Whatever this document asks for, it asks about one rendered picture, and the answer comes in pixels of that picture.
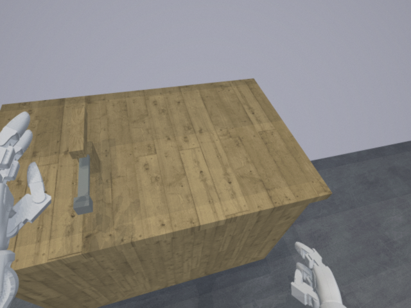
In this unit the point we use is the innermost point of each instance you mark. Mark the robot right hand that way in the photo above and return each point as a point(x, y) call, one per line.
point(320, 286)

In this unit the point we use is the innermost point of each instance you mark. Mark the robot left hand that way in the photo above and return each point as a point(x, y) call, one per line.
point(14, 141)

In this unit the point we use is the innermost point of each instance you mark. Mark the counter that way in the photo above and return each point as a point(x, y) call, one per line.
point(185, 181)

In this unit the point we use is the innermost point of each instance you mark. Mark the tap lever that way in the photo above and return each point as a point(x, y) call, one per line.
point(83, 203)

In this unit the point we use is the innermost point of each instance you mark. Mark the left robot forearm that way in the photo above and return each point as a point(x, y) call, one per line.
point(9, 281)

